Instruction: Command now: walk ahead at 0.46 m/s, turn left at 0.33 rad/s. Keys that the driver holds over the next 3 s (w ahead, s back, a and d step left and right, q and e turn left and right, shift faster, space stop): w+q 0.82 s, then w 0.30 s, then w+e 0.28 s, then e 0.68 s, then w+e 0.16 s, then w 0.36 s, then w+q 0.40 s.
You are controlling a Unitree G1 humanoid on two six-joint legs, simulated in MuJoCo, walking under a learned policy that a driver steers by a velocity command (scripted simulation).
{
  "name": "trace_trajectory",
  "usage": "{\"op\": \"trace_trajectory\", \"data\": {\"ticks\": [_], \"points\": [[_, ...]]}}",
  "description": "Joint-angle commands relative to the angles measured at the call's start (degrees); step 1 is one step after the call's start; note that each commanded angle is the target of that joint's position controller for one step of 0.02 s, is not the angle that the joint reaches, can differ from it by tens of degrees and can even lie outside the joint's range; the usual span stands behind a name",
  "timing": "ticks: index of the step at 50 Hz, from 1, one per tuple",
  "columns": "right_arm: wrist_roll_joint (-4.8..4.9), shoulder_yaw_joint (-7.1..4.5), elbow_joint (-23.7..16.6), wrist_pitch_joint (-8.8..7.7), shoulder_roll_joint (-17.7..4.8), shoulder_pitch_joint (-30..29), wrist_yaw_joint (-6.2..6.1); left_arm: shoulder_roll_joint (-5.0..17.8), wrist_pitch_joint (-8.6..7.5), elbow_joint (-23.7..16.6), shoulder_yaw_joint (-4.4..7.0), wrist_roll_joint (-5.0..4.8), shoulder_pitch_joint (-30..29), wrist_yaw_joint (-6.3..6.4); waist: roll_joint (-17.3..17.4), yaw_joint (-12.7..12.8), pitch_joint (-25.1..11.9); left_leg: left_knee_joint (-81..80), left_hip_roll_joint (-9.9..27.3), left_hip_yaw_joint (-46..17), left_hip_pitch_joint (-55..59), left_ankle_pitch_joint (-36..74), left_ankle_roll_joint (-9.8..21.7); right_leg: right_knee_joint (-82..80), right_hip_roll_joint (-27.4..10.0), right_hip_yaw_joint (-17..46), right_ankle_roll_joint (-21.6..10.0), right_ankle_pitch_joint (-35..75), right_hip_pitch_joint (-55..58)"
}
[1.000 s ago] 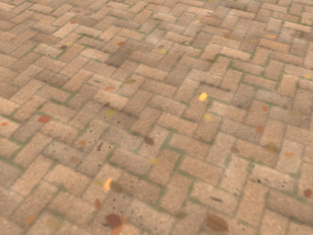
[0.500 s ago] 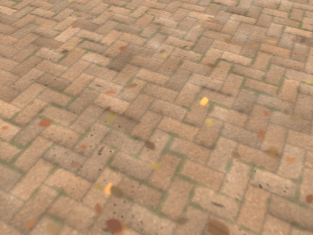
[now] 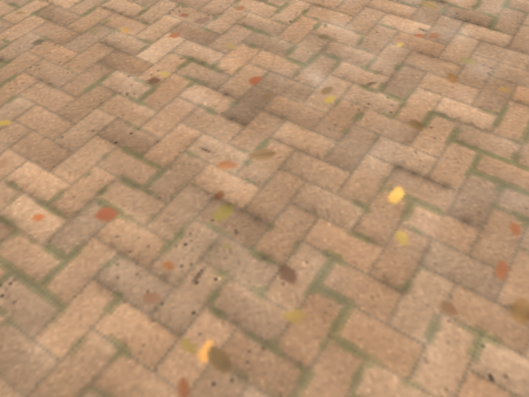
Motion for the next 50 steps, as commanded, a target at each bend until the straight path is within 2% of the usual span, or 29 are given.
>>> {"op": "trace_trajectory", "data": {"ticks": [1,3,4,5,6,7,8,9,10,11,12,14,17,21,23,26,28,29,30,31,32,33,34,35,37,39,41,46,50], "points": [[0.11,0.23,-6.55,-0.52,-2.02,-8.96,0.99,10.1,-0.66,-1.87,1.99,-0.64,1.11,0.44,-6.31,-1.52,8.58,-6.42,-2.12,1.39,4.2,2.33,2.45,-2.61,-15.2,0.69,-6.15,32.26,-7.79],[-0.14,-0.82,-6.87,-0.74,-4.03,-6.46,1.58,11.44,-0.12,-2.74,2.45,-0.25,-0.17,0.61,-7.92,-4.29,4.21,-6.26,-5.22,3.52,9.77,-0.81,4.77,5.48,-16.2,-1.45,-4.65,54.05,-2.7],[-0.02,-1.88,-5.68,-0.65,-5.77,-1.07,1.72,12.14,0.57,-3.34,2.71,0.2,-1.01,0.82,-9.22,-7.3,0.21,-5.29,-7.25,4.5,15.59,-2.95,5.79,13.43,-16.13,-2.52,-3.75,63.68,-1.11],[0.19,-3.43,-3.32,-0.36,-8.33,7.61,1.71,12.76,1.29,-4.38,2.85,0.52,-2.49,0.95,-9.74,-11.71,-4.82,-6.55,-9.32,5.0,26.28,-3.14,7.25,25.25,-14.99,-3.77,-2.51,67.62,-3.35],[0.22,-5.08,-1.62,0.27,-11.6,15.57,1.11,12.92,1.24,-6.01,2.65,0.77,-3.43,0.96,-7.31,-15.48,-8.7,-7.69,-6.08,-2.22,41.64,-4.08,9.39,40.38,-13.21,-3.79,-0.67,57.71,-15.41],[-0.73,-6.15,-1.53,0.55,-17.12,20.56,0.51,4.86,-0.24,-8.54,0.23,1.5,2.4,-0.43,8.58,-10.79,-18.11,-11.41,11.21,-34.91,64.0,-16.45,20.85,67.2,-2.11,-1.84,3.08,12.04,-40.6],[-1.28,-5.11,-1.16,0.67,-13.91,20.82,0.04,5.54,-3.27,-8.57,0.19,-0.08,0.03,-1.57,7.6,-11.51,-23.63,-23.92,15.84,-53.39,65.93,-22.21,22.53,76.81,1.45,10.29,1.34,-10.57,-47.86],[-1.33,-4.35,-1.47,0.11,-11.13,17.33,-0.09,10.06,-4.79,-11.66,1.6,-2.45,-7.09,-1.93,6.37,-11.22,-13.23,-25.98,13.38,-45.26,58.65,-20.81,18.43,77.24,-1.96,11.97,-0.41,-7.1,-53.68],[-1.02,-3.72,-2.89,-0.47,-9.3,11.8,0.06,11.24,-5.47,-13.15,1.8,-2.62,-10.64,-1.47,0.49,-8.67,-7.09,-27.03,11.12,-36.49,47.85,-14.47,16.18,72.73,-4.96,11.15,-1.07,-1.57,-52.21],[-1.28,-3.18,-4.18,-0.86,-7.77,7.64,0.4,11.68,-5.27,-13.16,2.5,-1.75,-11.73,-0.7,-3.95,-5.87,-3.76,-28.02,8.61,-30.47,38.44,-8.38,14.9,68.25,-6.78,10.32,-0.8,0.84,-48.73],[-1.81,-2.82,-5.15,-1.05,-6.98,5.23,0.39,11.55,-4.36,-13.37,3.0,-1.07,-10.35,-0.2,-3.45,-3.25,-2.6,-29.19,6.42,-25.74,31.61,-4.68,14.19,64.95,-8.6,10.6,-0.37,2.16,-43.93],[-1.38,-2.73,-5.54,-0.96,-6.99,4.92,0.03,9.86,-2.6,-14.53,3.21,-0.2,-9.41,0.15,-1.04,-1.33,-1.15,-30.77,4.23,-21.69,24.27,-1.94,14.22,59.16,-9.7,9.73,1.2,2.28,-40.23],[-1.28,-3.32,-5.27,-1.0,-9.38,8.71,-1.47,9.22,-1.52,-18.07,3.3,1.08,-16.18,0.72,0.43,-2.6,1.06,-31.8,1.85,-17.48,18.67,-0.08,13.89,47.32,-8.65,7.42,4.11,10.41,-40.91],[-0.54,-3.81,-4.92,-0.17,-10.54,14.03,-2.62,7.36,-1.98,-21.66,2.51,0.42,-26.88,0.26,1.93,-6.98,1.09,-29.47,-0.51,-16.47,20.0,-3.91,10.35,27.16,-4.57,6.87,4.76,24.37,-38.11],[-0.24,-3.9,-4.5,0.2,-10.68,16.12,-2.8,7.97,-2.24,-23.04,2.53,-0.35,-29.91,-0.3,2.61,-8.3,0.31,-27.97,0.68,-18.88,22.65,-5.85,9.74,23.34,-3.31,7.28,4.96,25.9,-36.67],[-0.07,-3.81,-4.52,0.89,-9.97,17.64,-3.2,10.45,-2.99,-24.52,3.16,-0.75,-31.39,-1.29,2.96,-8.03,-0.56,-22.42,3.02,-24.42,29.58,-7.4,9.05,18.78,-2.71,9.38,3.97,21.3,-36.18],[-0.49,-4.0,-5.29,1.3,-10.29,16.84,-3.45,11.93,-3.73,-24.42,3.75,-0.99,-28.75,-1.65,4.74,-5.89,-1.32,-18.36,3.8,-27.35,31.81,-5.11,8.16,17.02,-2.42,9.08,2.27,15.92,-32.05],[-0.66,-3.61,-5.87,1.42,-9.17,16.19,-3.4,13.01,-4.03,-23.2,4.42,-0.8,-23.76,-1.46,4.9,-3.23,-3.43,-14.16,1.83,-26.8,31.1,-2.79,6.83,14.72,-2.51,8.23,0.63,15.44,-25.01],[-1.13,-2.52,-6.94,1.15,-6.28,15.5,-3.05,15.53,-4.34,-22.19,5.3,0.15,-15.84,-1.07,2.42,0.51,-10.17,-2.18,-1.33,-23.39,26.47,-3.38,4.94,16.26,-8.57,12.97,-2.79,14.38,-11.6],[-0.35,-1.59,-8.38,0.58,-3.02,20.43,-2.94,20.28,-3.8,-21.26,6.6,1.31,-7.46,-0.59,-9.73,0.73,-18.98,16.81,-9.3,-14.45,8.88,-15.95,0.47,15.01,-21.18,32.28,-10.3,6.75,10.03],[0.47,-1.29,-9.48,0.2,-4.92,23.6,-2.79,19.19,-2.93,-19.85,6.61,0.16,-5.33,-1.09,-21.74,-0.47,-21.1,28.54,-8.24,-12.32,-3.6,-33.8,-0.46,10.16,-28.18,50.81,-14.18,-4.33,14.58],[0.9,-2.58,-8.66,0.52,-10.37,20.92,-2.8,13.43,-2.57,-21.46,5.14,-0.23,-8.66,-1.05,-13.2,0.34,-13.42,33.91,-4.58,-13.84,-7.39,-29.4,-0.86,9.07,-26.1,44.81,-11.81,-9.49,8.33],[0.32,-2.93,-9.36,0.96,-11.06,16.32,-2.83,11.5,-2.01,-22.07,4.53,-0.18,-11.51,-0.93,-7.67,0.46,-7.24,34.37,-2.52,-11.58,-7.04,-24.35,-1.31,8.49,-23.22,34.91,-9.3,-4.43,0.63],[-0.34,-3.0,-10.15,1.08,-10.05,14.03,-2.8,10.8,-1.68,-21.99,4.16,0.16,-14.27,-1.04,-5.34,-0.82,-3.25,31.82,-0.9,-10.81,-5.3,-20.58,-1.56,6.64,-20.43,28.59,-8.37,2.21,-6.39],[-0.2,-3.19,-10.76,1.78,-7.91,13.93,-2.33,9.52,-1.71,-21.45,3.71,0.54,-16.51,-1.21,-7.41,-3.11,-0.16,28.13,1.7,-9.9,-1.21,-17.06,-1.64,3.39,-16.9,19.65,-7.38,9.69,-13.89],[-0.09,-2.83,-11.75,2.48,-5.8,13.64,-2.04,10.17,-2.23,-20.62,4.16,0.13,-16.11,-1.48,-7.69,-3.56,0.08,26.4,2.41,-8.61,-0.98,-14.82,-2.21,1.25,-16.29,14.41,-8.5,15.1,-15.5],[-0.42,-2.73,-13.27,2.74,-5.36,11.66,-2.02,11.49,-2.45,-19.83,4.74,0.04,-15.62,-1.45,-6.3,-3.63,0.41,22.44,2.83,-8.71,-2.94,-11.42,-2.89,0.29,-16.73,10.61,-9.35,20.24,-14.82],[-0.82,-1.55,-15.49,1.55,-3.14,4.14,-0.8,13.14,-1.72,-17.67,5.08,-0.55,-12.84,-1.44,-4.94,-1.42,1.63,3.47,1.29,-5.71,0.96,0.73,-2.18,-0.46,-14.79,2.85,-8.59,23.85,-13.74],[-0.52,-1.23,-18.3,0.99,-3.52,-2.89,0.32,15.15,-0.56,-15.18,5.46,-1.84,-8.54,-1.49,-5.34,0.21,3.9,-4.82,0.1,-2.67,2.25,-1.23,-0.73,0.54,-17.26,2.59,-8.23,24.0,-8.9]]}}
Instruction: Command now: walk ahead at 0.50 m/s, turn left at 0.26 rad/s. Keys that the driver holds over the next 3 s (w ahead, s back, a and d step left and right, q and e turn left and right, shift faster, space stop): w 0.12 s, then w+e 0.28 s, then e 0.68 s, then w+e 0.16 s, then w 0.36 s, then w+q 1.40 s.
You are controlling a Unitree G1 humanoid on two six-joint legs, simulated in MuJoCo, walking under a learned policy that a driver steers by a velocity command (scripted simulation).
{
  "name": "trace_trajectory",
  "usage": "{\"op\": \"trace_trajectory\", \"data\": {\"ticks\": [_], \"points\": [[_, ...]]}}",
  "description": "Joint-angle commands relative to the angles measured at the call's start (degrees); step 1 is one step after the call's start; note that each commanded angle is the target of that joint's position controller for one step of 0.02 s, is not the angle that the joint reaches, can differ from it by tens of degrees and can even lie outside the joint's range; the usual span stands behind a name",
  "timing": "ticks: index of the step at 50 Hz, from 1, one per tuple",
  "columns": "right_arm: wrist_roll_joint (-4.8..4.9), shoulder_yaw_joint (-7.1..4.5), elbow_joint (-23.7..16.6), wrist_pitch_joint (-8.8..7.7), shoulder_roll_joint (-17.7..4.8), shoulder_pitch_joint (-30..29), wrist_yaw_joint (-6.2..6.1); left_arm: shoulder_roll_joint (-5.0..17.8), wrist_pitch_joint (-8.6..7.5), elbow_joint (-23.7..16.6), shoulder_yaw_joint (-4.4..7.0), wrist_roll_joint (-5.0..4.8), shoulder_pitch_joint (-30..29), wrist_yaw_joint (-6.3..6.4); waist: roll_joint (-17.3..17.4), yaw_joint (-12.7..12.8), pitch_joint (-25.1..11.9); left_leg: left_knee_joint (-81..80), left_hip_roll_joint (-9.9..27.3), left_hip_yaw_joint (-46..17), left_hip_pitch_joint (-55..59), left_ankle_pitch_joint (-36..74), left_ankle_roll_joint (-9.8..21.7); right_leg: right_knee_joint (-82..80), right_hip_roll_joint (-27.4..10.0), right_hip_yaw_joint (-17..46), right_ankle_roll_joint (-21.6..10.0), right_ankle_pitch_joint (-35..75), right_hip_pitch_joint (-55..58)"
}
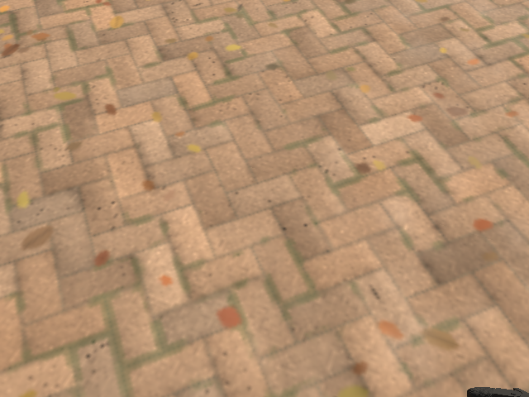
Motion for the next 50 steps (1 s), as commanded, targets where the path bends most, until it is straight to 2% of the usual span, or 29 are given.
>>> {"op": "trace_trajectory", "data": {"ticks": [1,3,5,6,7,8,9,10,11,12,14,16,19,23,26,28,30,31,32,33,34,35,36,37,38,40,44,47,50], "points": [[0.16,-0.09,-6.27,-1.22,-2.28,-6.63,0.86,10.32,0.16,-1.89,2.17,-0.97,-0.19,0.14,-6.54,-1.38,3.21,-5.2,-1.47,2.82,0.68,-2.62,1.64,-3.09,-16.5,7.6,-9.75,22.78,0.68],[-0.06,-0.84,-6.41,-1.35,-4.11,-4.83,1.0,11.47,0.9,-1.22,2.34,-1.26,-0.49,0.33,-8.16,-3.88,1.32,-7.91,-3.66,4.66,6.16,-7.17,3.69,1.96,-17.03,6.69,-8.63,35.3,3.2],[-0.41,-3.43,-1.97,-1.25,-8.63,9.72,0.33,10.84,1.42,-0.89,1.75,-1.11,-0.78,0.78,-7.5,-11.81,-7.93,-11.39,-7.02,6.83,29.39,-2.6,6.67,19.7,-13.22,2.23,-5.66,46.66,-2.55],[-0.85,-4.96,-0.04,-0.81,-13.61,20.2,-0.75,7.97,1.1,-2.74,0.38,0.69,-0.91,0.92,-0.11,-15.5,-16.05,-9.03,4.24,-7.25,48.23,1.22,10.36,38.77,-10.11,0.85,-3.1,27.1,-17.04],[-1.27,-4.89,0.12,-0.89,-17.35,19.74,-0.79,1.1,-0.21,-3.58,-1.84,0.7,5.82,0.11,12.93,-9.76,-23.36,-16.83,17.99,-35.69,61.88,-8.55,19.5,56.96,0.17,7.03,-0.54,-17.47,-37.25],[-1.15,-3.73,-0.08,-1.23,-11.98,20.33,-0.71,7.23,-1.23,-2.71,-0.3,-1.35,1.53,-0.28,5.89,-13.13,-22.43,-20.43,17.86,-37.13,59.39,-12.35,18.18,63.05,-1.61,15.3,-1.19,-18.19,-42.64],[-1.08,-2.91,0.34,-1.63,-9.86,17.08,-0.68,8.69,-1.49,-4.6,0.26,-2.6,-3.3,-0.38,4.7,-12.3,-13.27,-21.14,15.83,-26.66,52.07,-8.16,15.46,62.92,-3.99,14.39,-1.8,-13.27,-46.21],[-0.93,-2.32,0.39,-1.92,-8.02,13.11,-0.56,7.95,-1.36,-4.71,0.17,-1.87,-5.17,-0.01,1.09,-10.06,-8.97,-22.45,13.2,-19.69,44.01,-3.7,13.49,59.46,-6.57,13.57,-1.73,-7.91,-44.24],[-1.21,-1.89,0.37,-2.22,-6.15,9.91,-0.32,7.58,-0.85,-4.55,0.47,-0.84,-5.61,0.22,1.28,-8.05,-5.88,-24.49,11.12,-14.79,37.52,-1.04,12.37,56.43,-8.02,13.54,-1.37,-4.47,-41.76],[-1.6,-1.59,0.4,-2.68,-4.71,7.97,-0.19,6.91,0.14,-3.84,0.59,-0.81,-3.52,0.15,2.47,-5.99,-4.93,-26.89,9.75,-11.11,33.27,0.01,11.62,55.24,-9.13,14.37,-1.22,-1.66,-38.01],[-1.7,-1.91,1.59,-3.94,-4.65,7.13,-0.13,4.48,1.81,-3.2,0.33,-1.03,-1.65,0.26,2.13,-4.33,-3.63,-30.49,9.5,-6.8,29.06,2.54,11.93,53.86,-9.17,14.71,-0.49,1.19,-35.67],[-2.11,-2.28,2.95,-4.56,-5.29,7.42,-0.59,3.89,2.58,-4.0,0.41,-0.88,-3.61,0.51,0.93,-4.15,-1.21,-32.33,9.17,-2.3,28.15,5.22,11.47,50.96,-8.8,15.89,0.21,5.45,-38.56],[-2.21,-2.47,4.62,-4.56,-5.74,8.72,-1.47,3.31,2.4,-5.34,0.4,-0.53,-7.25,0.21,0.42,-5.05,0.45,-33.04,8.07,3.44,30.39,7.36,9.95,42.23,-7.64,16.59,0.49,14.86,-41.77],[-1.77,-2.63,5.63,-3.81,-7.33,8.7,-2.7,1.15,1.81,-8.6,-0.64,0.64,-15.35,-1.34,-0.22,-7.53,3.27,-31.09,6.75,11.04,30.16,18.06,7.51,27.62,-5.5,9.89,-0.16,23.87,-37.37],[-0.91,-3.08,6.71,-2.11,-8.98,10.69,-3.59,1.6,1.89,-11.44,-0.49,0.64,-17.71,-2.79,0.86,-8.35,1.84,-25.47,8.66,12.22,36.35,26.01,6.62,23.37,-3.96,7.24,-1.22,20.12,-36.99],[-0.14,-3.58,6.3,-0.85,-10.45,9.53,-4.27,3.6,2.08,-12.52,0.38,0.75,-15.7,-3.59,2.51,-6.57,-0.48,-19.23,9.55,12.37,39.9,35.32,5.43,22.2,-1.68,5.46,-2.97,13.52,-34.34],[0.33,-3.82,5.45,0.21,-11.08,7.45,-4.88,7.27,2.12,-11.22,2.25,0.65,-6.52,-3.64,2.55,-1.55,-5.55,-5.4,8.09,12.88,39.14,39.68,3.19,18.42,1.89,4.17,-5.52,12.03,-23.25],[0.29,-3.34,5.04,0.07,-9.99,7.71,-4.78,10.51,2.03,-10.12,3.65,0.92,-0.83,-2.63,-1.16,1.49,-8.86,7.64,4.22,14.11,34.31,30.57,0.21,12.6,2.22,6.45,-7.59,23.68,-12.99],[-2.9,-1.32,3.46,-0.59,-3.42,12.65,-4.13,16.19,2.33,-10.64,4.49,1.24,-0.18,-1.2,-15.2,-2.91,-14.63,26.94,-2.06,13.24,16.55,-16.79,-3.39,19.22,-11.18,23.28,-13.42,54.31,4.67],[-2.67,-0.28,2.46,-1.52,-3.2,17.86,-3.05,17.53,2.07,-13.4,4.18,2.21,-1.7,-1.43,-17.61,-5.05,-26.34,43.92,-11.12,1.44,2.28,-41.37,-5.61,15.35,-23.46,49.7,-27.03,57.0,17.61],[-1.0,-1.53,3.06,-1.81,-8.55,13.1,-2.33,13.63,2.56,-14.93,3.52,1.74,-2.98,-1.71,-7.29,-1.08,-27.68,45.14,-7.16,-5.52,0.97,-36.21,-4.36,12.34,-20.39,43.82,-24.47,48.64,14.79],[-0.1,-1.53,1.3,-1.49,-8.68,8.39,-2.46,10.94,2.76,-15.4,2.79,0.78,-6.69,-1.61,-4.95,-2.02,-20.01,41.4,-5.39,-4.23,-1.49,-30.81,-3.59,11.03,-17.41,37.09,-21.32,40.18,7.8],[-0.85,-1.5,1.87,-0.8,-7.79,7.03,-3.25,8.98,3.2,-15.44,2.27,-0.12,-9.16,-1.26,-0.7,-3.81,-13.54,36.72,-3.26,-3.37,-1.49,-27.41,-3.97,9.26,-14.4,32.78,-18.37,33.86,-0.54],[-1.38,-1.82,1.61,0.17,-8.32,6.74,-3.9,8.03,3.69,-15.82,1.96,-0.18,-10.95,-0.84,-1.98,-5.31,-10.36,32.78,-2.21,-3.41,1.05,-25.17,-4.2,7.48,-12.8,30.91,-17.28,29.51,-7.8],[-1.41,-2.02,1.49,1.09,-8.3,7.37,-4.0,8.11,4.08,-16.33,1.96,0.63,-11.78,-0.66,-4.16,-6.69,-9.1,30.28,-2.19,-3.16,4.92,-23.87,-4.19,5.87,-11.16,29.87,-16.44,26.56,-13.27],[-1.73,-1.65,1.77,1.74,-6.43,8.79,-4.36,9.22,4.28,-16.89,2.45,1.38,-12.66,-0.29,-6.41,-7.61,-8.83,24.55,-3.29,-1.96,7.89,-22.45,-4.95,5.22,-9.28,27.66,-15.98,28.23,-17.79],[-1.83,-1.31,1.43,2.17,-5.7,6.37,-4.99,10.69,5.37,-17.43,3.05,0.67,-12.09,1.38,-7.58,-6.44,-11.3,15.71,-4.29,-3.01,7.96,-17.53,-6.52,5.95,-8.13,28.74,-14.46,19.41,-17.44],[-1.47,-1.34,0.6,2.19,-5.74,3.57,-4.7,10.47,6.48,-18.33,3.01,0.57,-13.11,2.1,-9.72,-5.43,-9.5,9.69,-5.11,-3.55,8.97,-14.64,-6.56,4.96,-6.53,31.26,-12.6,4.1,-19.34],[-1.19,-1.47,0.04,1.23,-6.02,2.5,-4.07,10.31,7.14,-18.72,3.07,0.76,-12.57,2.08,-11.63,-4.41,-8.64,3.43,-6.09,-3.64,11.42,-15.77,-5.89,6.02,-6.55,34.45,-12.04,2.24,-18.43]]}}
Over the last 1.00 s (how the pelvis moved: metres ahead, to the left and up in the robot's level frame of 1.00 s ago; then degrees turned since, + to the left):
0.56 0.10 0.01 33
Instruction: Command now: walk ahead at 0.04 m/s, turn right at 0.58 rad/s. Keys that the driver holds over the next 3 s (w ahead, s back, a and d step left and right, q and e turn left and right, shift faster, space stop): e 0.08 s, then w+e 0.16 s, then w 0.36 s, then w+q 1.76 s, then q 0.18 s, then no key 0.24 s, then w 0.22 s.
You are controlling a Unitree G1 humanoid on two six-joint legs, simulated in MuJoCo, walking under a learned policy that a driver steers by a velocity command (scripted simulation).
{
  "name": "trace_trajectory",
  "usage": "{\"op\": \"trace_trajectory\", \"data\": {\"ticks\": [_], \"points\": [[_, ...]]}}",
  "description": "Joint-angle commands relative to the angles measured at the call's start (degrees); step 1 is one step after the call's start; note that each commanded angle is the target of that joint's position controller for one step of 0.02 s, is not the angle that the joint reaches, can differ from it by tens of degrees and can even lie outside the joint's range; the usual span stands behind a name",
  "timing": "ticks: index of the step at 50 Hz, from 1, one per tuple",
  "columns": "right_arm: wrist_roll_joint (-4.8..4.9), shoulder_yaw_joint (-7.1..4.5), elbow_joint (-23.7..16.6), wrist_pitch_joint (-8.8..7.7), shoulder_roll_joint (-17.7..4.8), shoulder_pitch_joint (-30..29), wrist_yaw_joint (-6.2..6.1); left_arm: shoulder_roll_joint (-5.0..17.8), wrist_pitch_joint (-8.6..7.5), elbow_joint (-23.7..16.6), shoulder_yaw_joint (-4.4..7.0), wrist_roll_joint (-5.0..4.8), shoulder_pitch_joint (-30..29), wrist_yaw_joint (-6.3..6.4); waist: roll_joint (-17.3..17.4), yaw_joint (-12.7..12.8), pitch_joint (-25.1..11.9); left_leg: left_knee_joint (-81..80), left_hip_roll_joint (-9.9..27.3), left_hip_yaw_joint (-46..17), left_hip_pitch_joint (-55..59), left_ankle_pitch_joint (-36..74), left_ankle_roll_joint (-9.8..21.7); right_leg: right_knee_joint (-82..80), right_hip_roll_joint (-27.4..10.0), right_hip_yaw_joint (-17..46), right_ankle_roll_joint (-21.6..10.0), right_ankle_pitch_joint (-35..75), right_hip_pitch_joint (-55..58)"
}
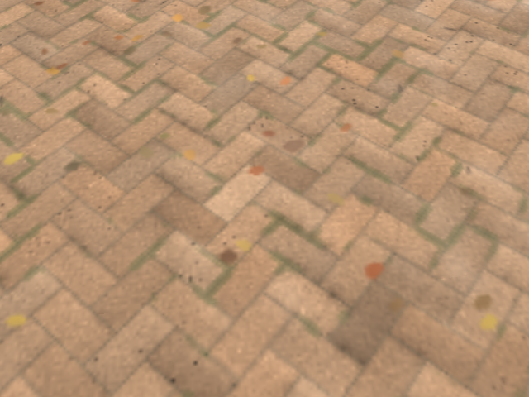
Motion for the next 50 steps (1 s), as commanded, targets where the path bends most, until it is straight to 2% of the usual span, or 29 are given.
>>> {"op": "trace_trajectory", "data": {"ticks": [1,4,5,6,7,8,10,11,16,19,22,24,25,26,27,28,29,30,31,32,33,35,37,40,43,46,48,49,50], "points": [[0.37,-1.52,-3.71,-1.57,-5.16,0.98,0.5,8.63,-0.04,-4.74,2.4,0.01,-1.01,0.29,-9.88,-0.19,-9.21,-5.69,-1.81,1.48,5.45,-0.53,0.69,-8.01,-13.95,17.99,-8.31,-5.85,7.83],[0.62,-2.24,-2.71,-2.56,-5.68,5.11,1.37,7.82,0.62,-5.33,2.13,-0.87,-1.83,0.37,-9.92,-2.92,-8.79,-22.04,-1.77,2.92,14.92,6.27,3.15,-3.61,-11.6,19.21,-5.59,-2.57,7.04],[-0.15,-3.18,-2.46,-2.54,-9.03,7.83,1.28,5.58,0.73,-5.53,1.44,-0.86,-0.1,0.44,-4.46,-2.97,-10.69,-26.53,6.66,-3.45,22.7,5.24,6.28,2.4,-8.17,15.61,-2.61,-14.91,1.18],[-1.59,-4.29,-2.45,-1.7,-13.95,7.37,0.97,3.22,0.38,-6.99,0.94,-1.06,0.54,0.19,12.4,-0.73,-8.06,-30.56,18.04,-17.87,26.83,2.28,13.93,14.92,1.75,1.92,0.87,-27.85,-12.63],[-2.69,-4.26,-3.33,-1.94,-12.76,6.73,1.22,7.26,-0.75,-7.9,1.94,-0.36,-0.72,-0.1,16.07,-2.03,-6.04,-33.91,23.41,-27.03,23.1,-5.52,18.97,26.79,-1.5,0.22,2.48,-26.39,-18.02],[-2.04,-3.5,-4.61,-2.18,-9.87,4.17,0.8,9.56,-0.98,-6.97,2.75,-0.54,-0.77,-0.37,11.64,-1.65,-4.59,-33.9,21.0,-22.77,22.12,-11.86,17.6,31.54,-4.15,0.77,2.93,-20.72,-18.59],[0.17,-2.87,-4.9,-2.3,-7.77,2.59,-0.04,8.5,-0.57,-4.98,2.84,-0.1,1.34,-0.55,9.15,-1.37,-3.25,-33.59,15.58,-14.2,24.42,-11.97,13.01,36.8,-5.45,-1.99,4.89,-14.15,-20.84],[0.38,-2.55,-4.63,-2.42,-7.32,3.93,-0.33,6.92,-0.61,-4.9,2.39,-0.19,1.26,-0.97,8.34,-2.23,-2.49,-34.05,14.94,-11.38,24.73,-9.84,12.81,39.45,-6.22,-2.92,5.52,-12.27,-21.85],[-0.23,-2.6,-2.57,-3.42,-7.71,10.72,0.51,2.57,-2.4,-6.53,0.56,-0.76,-3.65,-1.85,8.19,-5.81,-0.82,-37.08,13.56,-4.33,26.2,-6.26,14.18,29.33,-7.89,-5.66,6.35,-7.03,-19.74],[0.56,-3.12,-1.88,-3.68,-9.61,9.88,1.29,1.21,-3.54,-6.64,-0.31,-0.8,-5.25,-2.55,9.29,-5.67,-0.12,-37.44,13.48,-0.25,22.64,-1.23,14.23,17.08,-8.82,-8.78,5.32,-6.77,-10.75],[1.56,-3.49,-0.53,-3.71,-11.02,11.44,2.31,1.98,-4.14,-6.4,-0.33,-1.13,-5.63,-3.17,9.73,-6.01,0.58,-35.96,14.47,0.44,20.74,-0.19,14.93,9.5,-8.42,-10.97,3.84,-9.85,-3.42],[2.39,-3.46,0.19,-3.32,-11.35,11.03,2.89,2.44,-4.54,-5.65,-0.14,-1.5,-3.1,-3.4,8.82,-3.8,0.53,-33.45,15.21,0.29,19.15,-0.58,14.6,2.2,-7.68,-11.99,1.91,-7.18,3.47],[2.52,-3.17,0.59,-3.15,-10.72,11.09,3.05,2.93,-4.55,-4.22,0.25,-1.45,0.22,-3.26,7.57,-2.0,-0.42,-30.94,14.58,0.97,16.91,0.81,13.87,-1.02,-6.49,-12.86,0.99,-5.5,10.05],[2.05,-2.39,1.05,-3.29,-8.81,11.2,3.15,4.66,-4.44,-2.55,1.23,-1.58,5.81,-2.73,5.94,0.91,-3.03,-24.93,12.73,3.24,13.49,6.1,12.2,-2.12,-6.13,-11.88,-0.34,-5.54,19.36],[1.0,-0.91,0.27,-3.74,-4.81,9.81,3.41,7.83,-4.36,-1.3,2.3,-1.04,13.91,-2.01,-1.38,4.92,-8.46,-8.29,8.13,8.96,6.62,5.21,8.53,-4.7,-14.62,-0.86,-2.86,-7.02,31.09],[0.26,0.44,-3.59,-5.3,-1.08,10.11,3.46,15.85,-4.15,-1.43,3.66,-0.19,17.59,-1.66,-18.89,4.07,-12.16,12.19,0.7,12.02,-13.51,-11.63,4.67,-9.5,-28.6,24.06,-11.9,-11.14,43.07],[1.62,-1.0,-3.68,-6.34,-6.63,7.12,3.13,12.28,-4.95,-0.69,2.96,-0.3,19.02,-2.07,-12.88,6.5,-11.41,22.39,1.8,5.43,-20.38,-14.46,4.61,-13.22,-30.17,30.88,-15.9,-18.64,40.11],[2.68,-1.74,-4.05,-6.74,-8.84,5.4,3.36,8.96,-5.56,-0.62,1.62,-0.28,16.3,-2.3,-10.82,4.74,-6.13,24.61,4.5,4.49,-23.17,-9.6,6.09,-13.64,-28.13,25.0,-14.03,-20.38,36.54],[2.49,-1.5,-3.16,-6.59,-7.86,5.3,3.46,6.48,-5.87,-0.87,0.79,-0.12,13.16,-2.39,-8.59,3.29,-3.63,23.46,6.27,4.58,-21.91,-4.04,6.59,-14.53,-25.37,18.51,-12.26,-18.43,32.03],[1.62,-1.42,-2.58,-6.24,-7.26,5.26,3.62,4.82,-5.92,-1.08,0.17,-0.04,10.15,-2.47,-7.36,1.84,-1.21,20.73,7.2,4.38,-20.19,-0.15,6.27,-16.06,-23.5,13.9,-11.07,-13.43,27.61],[1.32,-1.49,-2.12,-5.67,-6.65,5.91,3.88,3.89,-6.09,-1.1,-0.17,0.26,8.04,-2.4,-7.41,0.17,0.07,18.73,8.13,3.94,-17.2,2.99,5.89,-17.57,-21.96,9.48,-9.79,-7.53,23.82],[1.39,-0.98,-1.15,-4.65,-4.55,6.9,4.19,4.04,-6.78,-0.31,0.03,0.61,7.08,-2.1,-6.47,-1.17,0.15,17.12,7.59,4.31,-14.75,7.79,4.75,-19.39,-20.77,2.96,-8.98,2.49,21.02],[1.53,-0.63,-1.43,-4.01,-3.45,5.23,3.99,4.48,-7.35,1.1,0.3,0.92,7.91,-1.75,-4.55,-0.93,0.78,12.32,6.28,3.03,-14.77,11.98,3.74,-20.0,-20.22,-2.42,-8.34,8.43,20.22],[1.45,0.04,-2.91,-4.02,-2.21,0.28,4.42,5.59,-7.69,2.67,0.53,0.65,7.99,-1.32,-4.3,0.25,2.07,-0.36,4.34,4.3,-10.73,21.16,4.02,-21.12,-19.03,-9.02,-6.48,10.42,18.41],[1.47,0.68,-4.91,-4.26,-1.35,-5.35,5.5,6.82,-7.68,4.82,0.89,0.0,10.25,-0.9,-3.4,2.29,3.91,-8.4,3.51,6.6,-8.36,25.1,5.58,-22.01,-20.44,-11.97,-5.64,10.19,20.25],[1.59,0.55,-7.03,-4.38,-2.03,-8.14,6.66,7.72,-6.75,6.51,1.27,-0.61,11.49,-0.66,-2.99,2.33,4.21,-12.36,2.46,7.93,-8.94,21.08,7.98,-18.7,-22.44,-13.93,-4.5,17.74,27.24],[1.43,-0.21,-7.84,-4.18,-3.67,-6.87,7.05,9.31,-5.78,6.59,1.7,-0.54,10.99,-0.15,-4.9,0.61,1.19,-12.51,-0.67,11.32,-4.43,14.89,10.06,-11.77,-22.57,-15.81,-3.1,37.49,30.91],[1.4,-1.02,-7.57,-3.86,-5.21,-3.75,6.97,10.26,-5.17,6.47,1.93,-0.44,10.93,0.23,-6.31,-1.28,-1.8,-11.91,-2.81,13.05,0.17,11.42,11.26,-5.64,-22.3,-16.63,-2.32,47.81,32.26],[1.48,-2.32,-6.14,-3.6,-7.51,3.48,6.65,10.72,-4.55,6.23,1.94,-0.39,10.41,0.59,-6.43,-5.4,-6.05,-13.13,-5.16,14.09,10.04,10.86,12.9,4.76,-21.16,-17.86,-1.19,53.06,30.25]]}}
Over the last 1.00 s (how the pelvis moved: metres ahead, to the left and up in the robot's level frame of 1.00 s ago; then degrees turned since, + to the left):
0.42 0.01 -0.01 -24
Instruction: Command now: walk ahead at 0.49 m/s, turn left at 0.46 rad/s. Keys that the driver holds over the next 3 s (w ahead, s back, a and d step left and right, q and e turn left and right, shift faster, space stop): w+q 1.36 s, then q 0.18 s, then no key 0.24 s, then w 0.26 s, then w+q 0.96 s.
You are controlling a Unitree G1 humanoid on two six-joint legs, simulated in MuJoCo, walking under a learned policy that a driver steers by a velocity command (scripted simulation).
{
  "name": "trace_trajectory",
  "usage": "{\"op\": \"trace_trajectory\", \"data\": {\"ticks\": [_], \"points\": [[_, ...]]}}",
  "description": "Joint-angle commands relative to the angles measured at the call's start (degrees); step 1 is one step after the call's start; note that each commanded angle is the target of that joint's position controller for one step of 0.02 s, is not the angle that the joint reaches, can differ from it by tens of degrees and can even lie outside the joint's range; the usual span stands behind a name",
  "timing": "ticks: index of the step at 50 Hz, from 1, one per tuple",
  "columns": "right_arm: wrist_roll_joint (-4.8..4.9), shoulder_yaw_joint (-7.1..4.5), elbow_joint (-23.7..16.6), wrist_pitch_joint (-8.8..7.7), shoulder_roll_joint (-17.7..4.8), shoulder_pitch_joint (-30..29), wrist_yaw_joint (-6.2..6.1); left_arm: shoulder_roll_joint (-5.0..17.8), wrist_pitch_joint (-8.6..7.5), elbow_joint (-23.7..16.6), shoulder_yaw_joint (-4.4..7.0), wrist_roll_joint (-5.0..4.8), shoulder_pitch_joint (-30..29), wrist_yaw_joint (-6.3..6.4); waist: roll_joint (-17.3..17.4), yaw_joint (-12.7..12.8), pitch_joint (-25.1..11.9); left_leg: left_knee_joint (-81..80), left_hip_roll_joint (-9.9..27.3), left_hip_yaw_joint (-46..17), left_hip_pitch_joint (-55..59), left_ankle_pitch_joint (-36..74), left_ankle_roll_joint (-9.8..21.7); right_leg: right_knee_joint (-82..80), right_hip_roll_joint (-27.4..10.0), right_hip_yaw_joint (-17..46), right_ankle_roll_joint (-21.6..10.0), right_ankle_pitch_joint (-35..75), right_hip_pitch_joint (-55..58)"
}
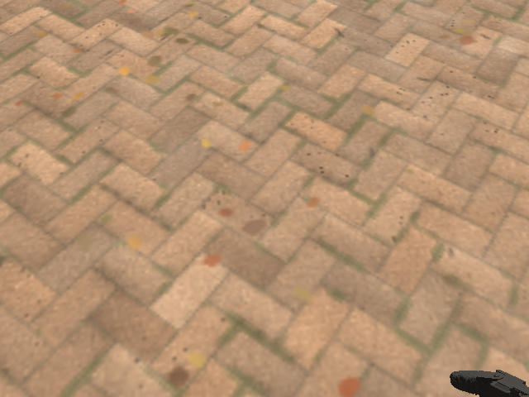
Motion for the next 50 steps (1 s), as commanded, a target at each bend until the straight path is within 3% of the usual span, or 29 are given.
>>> {"op": "trace_trajectory", "data": {"ticks": [1,2,3,4,5,6,7,8,11,16,18,21,23,24,25,26,27,28,29,30,32,33,35,37,42,46,48,49,50], "points": [[0.27,-5.21,-0.98,0.12,-12.06,16.2,-1.07,11.11,0.4,-4.3,2.38,0.04,-2.13,1.39,-5.08,-12.61,-10.46,-1.44,-3.92,-0.22,29.83,-2.08,5.37,30.95,-11.5,0.04,-3.65,65.92,-12.89],[0.01,-6.63,-0.6,0.38,-18.43,20.87,-2.04,4.46,-0.75,-7.11,0.23,1.6,3.06,0.77,8.9,-9.53,-17.92,-1.81,11.42,-27.57,53.33,-6.14,14.44,54.63,-3.07,0.96,0.12,23.73,-37.6],[0.39,-5.8,-1.54,-0.08,-16.91,21.32,-1.95,4.0,-3.07,-7.58,-0.87,1.23,2.62,-0.28,9.94,-9.47,-27.52,-12.28,19.17,-52.73,61.04,-13.62,20.79,65.73,4.49,13.83,0.61,-7.47,-48.03],[-0.12,-4.9,-1.34,-0.23,-13.37,20.31,-2.09,8.22,-4.39,-9.28,0.38,-1.17,-4.21,-1.13,5.5,-11.59,-21.35,-14.84,17.11,-45.59,57.31,-15.75,16.66,66.85,0.64,17.93,-0.41,-3.44,-53.51],[0.05,-4.46,-1.45,-0.39,-11.86,17.13,-2.27,7.96,-5.11,-10.52,-0.03,-1.62,-7.5,-1.25,1.97,-9.95,-13.3,-15.56,14.78,-37.6,47.98,-13.07,14.18,62.27,-1.85,16.75,-1.33,1.32,-54.01],[0.0,-4.04,-2.18,-0.38,-10.71,13.06,-2.41,7.36,-5.34,-10.54,-0.04,-0.38,-8.73,-0.8,-2.28,-7.15,-8.18,-16.33,12.43,-32.1,38.38,-8.01,12.55,56.76,-4.03,15.88,-1.31,4.39,-51.81],[-0.55,-3.5,-3.11,-0.43,-9.14,10.18,-2.55,7.94,-4.86,-10.41,0.49,0.64,-8.36,-0.45,-1.74,-4.89,-5.67,-17.72,10.45,-28.09,31.26,-2.53,11.85,53.04,-5.53,15.74,-0.96,6.46,-47.72],[-1.06,-3.3,-3.83,-0.42,-8.69,8.52,-2.71,7.94,-4.07,-10.3,0.65,0.95,-7.15,-0.45,0.19,-3.21,-4.82,-19.19,9.29,-26.66,26.52,-0.07,12.03,51.64,-6.05,15.72,-0.4,7.59,-44.68],[-0.73,-3.56,-3.05,-0.82,-9.39,8.42,-3.42,5.98,-2.37,-10.17,0.17,1.73,-6.63,-0.08,1.11,-2.17,-3.35,-20.95,7.34,-21.41,18.56,5.72,12.51,45.03,-6.03,13.73,2.23,10.93,-42.28],[0.08,-3.94,-1.18,0.01,-10.77,12.1,-4.71,3.15,-2.77,-12.79,-1.07,1.35,-18.37,-0.44,2.71,-6.79,-1.68,-19.23,3.03,-17.39,15.38,-0.87,8.22,22.87,-2.24,12.64,3.74,29.31,-38.26],[0.32,-4.12,-0.31,0.42,-11.32,14.38,-4.88,3.87,-3.26,-13.51,-0.88,0.51,-21.65,-1.01,3.28,-8.25,-1.92,-17.93,4.02,-19.95,17.16,-3.93,7.77,18.22,-0.59,13.05,3.77,31.26,-36.22],[0.52,-3.98,0.32,0.97,-10.6,15.88,-5.05,6.15,-3.98,-13.92,0.11,-0.01,-22.39,-1.78,4.51,-7.82,-2.26,-12.9,6.08,-25.82,23.15,-6.77,6.77,13.18,0.18,15.13,2.33,26.75,-35.01],[0.28,-4.01,0.05,1.29,-10.2,14.83,-5.07,7.27,-4.46,-13.1,1.0,-0.25,-18.59,-1.88,6.31,-5.15,-2.79,-8.84,6.39,-28.32,24.48,-5.59,5.41,10.92,0.38,14.6,0.18,22.48,-29.85],[0.11,-3.49,-0.24,1.28,-8.52,14.65,-4.98,8.3,-4.7,-12.01,1.75,0.05,-13.95,-1.59,6.06,-2.68,-4.94,-4.33,4.3,-27.2,23.31,-4.14,3.78,8.98,-0.28,14.09,-1.57,22.35,-22.48],[-0.38,-2.23,-1.09,0.98,-5.0,14.67,-4.69,10.92,-4.97,-11.5,2.63,1.11,-6.57,-1.07,1.59,0.74,-11.48,9.27,1.14,-23.05,18.2,-7.6,1.56,9.67,-8.32,21.2,-5.33,19.5,-9.43],[0.73,-1.05,-2.63,0.44,-1.55,21.75,-4.75,16.06,-4.29,-9.75,3.9,2.19,-0.19,-0.94,-15.08,-1.0,-19.3,28.49,-7.32,-13.72,-0.89,-27.14,-2.88,6.01,-21.82,45.3,-14.79,8.57,10.13],[1.45,-1.68,-2.31,0.28,-6.52,22.24,-4.92,12.59,-3.8,-9.12,3.46,0.67,0.86,-1.45,-17.3,-0.35,-17.98,38.46,-3.24,-13.07,-10.72,-30.83,-3.98,1.91,-25.23,57.42,-16.31,-6.14,10.54],[1.23,-2.85,-2.33,0.63,-10.58,16.82,-5.0,8.4,-3.49,-9.9,2.31,0.47,-1.6,-1.24,-10.5,1.35,-10.44,41.87,-0.87,-13.23,-12.95,-25.31,-4.51,0.74,-22.36,49.3,-13.62,-7.3,4.4],[0.46,-3.05,-3.12,0.98,-10.63,12.99,-5.07,7.01,-3.03,-10.15,1.73,0.88,-4.34,-1.06,-6.65,0.92,-6.05,41.71,0.89,-11.19,-11.85,-20.98,-4.9,0.53,-19.64,40.62,-11.54,0.1,-1.87],[-0.13,-3.16,-3.95,1.02,-9.86,10.81,-4.88,5.79,-2.77,-9.8,1.24,1.11,-6.32,-0.99,-5.68,0.03,-2.73,39.3,2.3,-11.0,-10.68,-17.92,-5.13,-0.62,-17.15,34.49,-10.87,7.36,-7.23],[0.47,-3.22,-4.29,1.51,-7.85,11.03,-4.24,4.44,-2.9,-9.07,0.76,1.34,-7.95,-0.82,-8.13,-1.95,-0.76,35.91,4.51,-9.84,-6.53,-15.05,-5.2,-3.38,-14.01,25.9,-9.82,14.6,-13.02],[0.53,-3.08,-4.07,1.89,-6.56,11.16,-4.2,3.98,-3.08,-8.52,0.73,1.04,-7.95,-0.87,-7.65,-2.07,-0.72,35.29,4.62,-8.96,-5.82,-14.28,-5.11,-4.57,-13.0,22.95,-9.65,16.43,-13.8],[0.31,-2.63,-5.15,2.39,-5.15,9.83,-3.98,5.68,-3.49,-7.24,1.29,0.68,-7.67,-0.95,-7.73,-2.51,0.4,31.51,5.49,-8.61,-7.13,-12.69,-6.0,-6.32,-14.36,19.67,-11.34,21.28,-14.77],[0.1,-2.45,-5.67,2.38,-4.7,7.78,-3.82,7.06,-3.38,-6.06,1.82,0.97,-7.22,-0.86,-5.9,-2.29,0.32,26.81,5.85,-8.45,-8.62,-9.08,-6.55,-6.82,-14.89,16.23,-11.76,25.33,-13.13],[0.19,-1.66,-7.09,1.53,-3.26,0.02,-2.08,9.12,-2.51,-3.73,2.22,0.42,-6.16,-0.44,-4.76,0.29,1.77,11.09,5.11,-4.27,-4.99,3.31,-5.47,-6.83,-13.65,6.5,-9.7,29.85,-11.16],[0.47,-1.84,-9.23,1.51,-3.93,-4.42,-0.84,11.11,-1.44,-1.81,2.84,-0.74,-4.03,-0.48,-4.79,0.69,3.47,4.25,3.82,-1.29,-3.08,-0.13,-2.84,-4.82,-15.63,3.03,-8.32,35.66,-5.93],[0.04,-2.82,-9.47,1.81,-5.81,-2.39,-0.69,12.91,-0.76,-1.64,3.39,-1.26,-4.32,-0.22,-6.4,-1.68,1.02,2.92,0.5,1.81,2.82,-6.04,-0.42,1.87,-15.75,0.64,-7.23,54.29,-3.65],[-0.1,-3.8,-8.69,2.07,-7.55,1.93,-0.82,13.79,-0.33,-1.66,3.66,-1.51,-4.53,-0.01,-7.02,-4.52,-1.91,2.32,-1.82,3.3,9.02,-8.34,1.11,8.99,-15.33,-0.54,-6.64,63.29,-3.57],[0.06,-5.39,-6.34,2.32,-10.03,10.98,-1.29,13.51,0.0,-1.92,3.48,-1.75,-5.33,0.23,-5.89,-9.72,-6.54,-1.17,-4.24,3.94,21.69,-5.22,3.25,20.31,-13.72,-2.3,-5.18,65.3,-7.65]]}}
Over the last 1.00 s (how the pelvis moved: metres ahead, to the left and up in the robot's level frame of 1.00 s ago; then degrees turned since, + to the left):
0.32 -0.06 -0.02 -6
